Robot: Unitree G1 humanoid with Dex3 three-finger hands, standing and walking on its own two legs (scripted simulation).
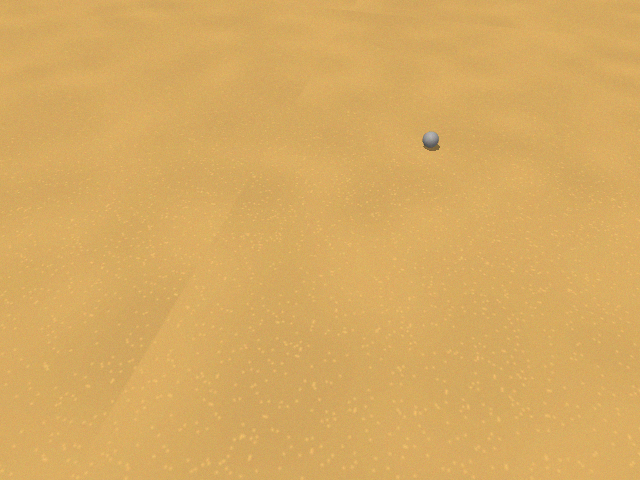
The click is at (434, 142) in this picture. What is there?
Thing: free ball
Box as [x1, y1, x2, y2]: [423, 131, 438, 147]
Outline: 431,131 427,132 423,136 423,143 428,147 434,146 438,141 436,133
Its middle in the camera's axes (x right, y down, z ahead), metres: +0.58 -0.54 +2.14
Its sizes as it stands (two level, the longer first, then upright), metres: 0.086 0.086 0.086
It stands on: the floor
